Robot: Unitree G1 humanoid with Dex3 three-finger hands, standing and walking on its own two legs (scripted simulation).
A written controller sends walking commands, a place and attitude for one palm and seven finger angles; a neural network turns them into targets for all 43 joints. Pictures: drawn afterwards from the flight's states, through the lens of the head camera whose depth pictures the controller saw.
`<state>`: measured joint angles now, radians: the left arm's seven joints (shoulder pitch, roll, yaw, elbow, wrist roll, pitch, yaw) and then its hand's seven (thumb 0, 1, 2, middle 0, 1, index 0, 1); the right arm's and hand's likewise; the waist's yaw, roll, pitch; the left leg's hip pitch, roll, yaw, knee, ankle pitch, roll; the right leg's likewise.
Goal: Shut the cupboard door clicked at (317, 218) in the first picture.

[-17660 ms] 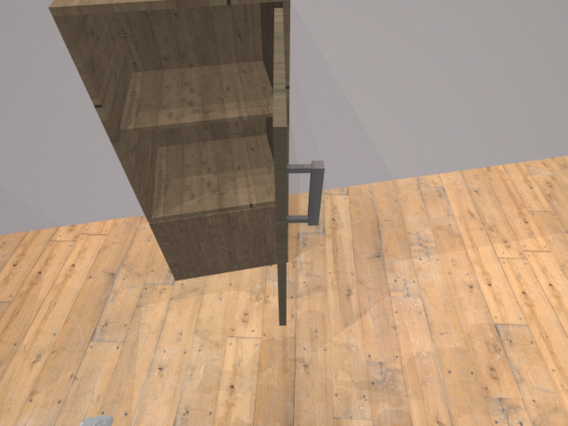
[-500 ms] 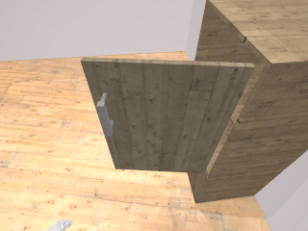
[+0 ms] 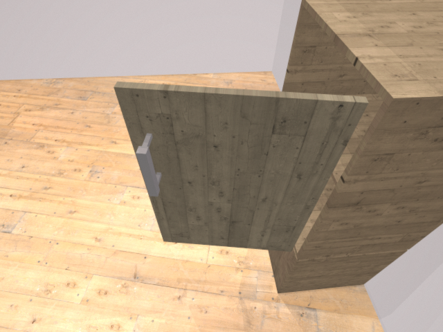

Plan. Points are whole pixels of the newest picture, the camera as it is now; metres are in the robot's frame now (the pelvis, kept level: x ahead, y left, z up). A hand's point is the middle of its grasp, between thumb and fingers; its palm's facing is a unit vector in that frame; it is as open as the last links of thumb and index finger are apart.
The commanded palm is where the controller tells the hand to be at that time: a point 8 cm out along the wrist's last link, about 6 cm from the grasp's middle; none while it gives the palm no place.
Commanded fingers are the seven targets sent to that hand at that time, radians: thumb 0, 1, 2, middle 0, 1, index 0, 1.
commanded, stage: look again from close up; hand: left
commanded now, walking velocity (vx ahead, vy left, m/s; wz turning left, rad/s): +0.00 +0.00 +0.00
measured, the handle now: (151, 166) +0.42 +0.18 +0.05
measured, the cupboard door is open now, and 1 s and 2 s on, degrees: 80 80 80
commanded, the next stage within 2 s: raise the hand and make a fist in 0.18 s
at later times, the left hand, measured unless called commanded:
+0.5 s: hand (100, 294) +0.18 +0.22 -0.02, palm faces +0.21 -0.98 -0.06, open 7.1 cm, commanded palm +0.10 +0.27 -0.06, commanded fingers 0.00 0.90 0.90 -0.40 -0.52 -0.40 -0.52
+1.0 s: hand (112, 305) +0.17 +0.20 -0.02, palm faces -0.01 -1.00 -0.05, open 4.7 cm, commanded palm +0.13 +0.25 -0.02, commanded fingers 0.00 0.90 0.90 -0.86 -1.02 -0.86 -1.02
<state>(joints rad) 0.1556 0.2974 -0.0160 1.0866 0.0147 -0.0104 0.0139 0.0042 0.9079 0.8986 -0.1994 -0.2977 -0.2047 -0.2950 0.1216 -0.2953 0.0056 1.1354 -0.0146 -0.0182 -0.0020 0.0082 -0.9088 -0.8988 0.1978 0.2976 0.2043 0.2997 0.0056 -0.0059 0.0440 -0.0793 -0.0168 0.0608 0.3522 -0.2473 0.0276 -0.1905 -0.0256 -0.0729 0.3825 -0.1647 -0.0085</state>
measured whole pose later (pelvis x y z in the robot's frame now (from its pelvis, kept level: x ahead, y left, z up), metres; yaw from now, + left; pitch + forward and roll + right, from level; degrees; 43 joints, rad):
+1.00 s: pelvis -0.04 -0.01 -0.09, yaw +2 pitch +12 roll -1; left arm 0.40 0.27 0.24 -0.04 -0.34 -0.30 -0.38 0.01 0.90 0.90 -0.68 -0.83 -0.69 -0.82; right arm 0.24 -0.21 0.02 0.53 0.05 -0.25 -0.08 0.02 -0.91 -0.90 0.20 0.30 0.21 0.30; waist 0.01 0.03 -0.11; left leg -0.78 0.02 0.00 1.12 -0.55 0.01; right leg -0.84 -0.03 -0.12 1.06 -0.42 -0.04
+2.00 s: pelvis +0.00 +0.00 -0.04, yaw +2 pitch +5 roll -1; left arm 0.32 0.26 0.20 -0.09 -0.28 -0.17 -0.27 0.01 0.90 0.90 -1.29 -1.50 -1.30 -1.49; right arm 0.28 -0.25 0.04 0.55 0.05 -0.25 -0.07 0.02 -0.91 -0.90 0.20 0.30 0.20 0.30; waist 0.01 0.04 -0.08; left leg -0.43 -0.01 0.02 0.80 -0.46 0.03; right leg -0.51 -0.03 -0.09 0.77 -0.36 -0.01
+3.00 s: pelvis +0.00 +0.00 -0.04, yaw +2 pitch +6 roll +0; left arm 0.07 0.19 0.09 0.07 -0.19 -0.18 -0.14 0.01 0.90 0.90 -1.30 -1.50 -1.30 -1.50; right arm 0.26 -0.24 0.04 0.58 0.04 -0.21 -0.05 0.02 -0.91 -0.90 0.20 0.30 0.20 0.30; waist -0.01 0.04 -0.06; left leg -0.44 -0.01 0.03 0.79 -0.45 0.03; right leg -0.52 -0.04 -0.08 0.78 -0.35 -0.01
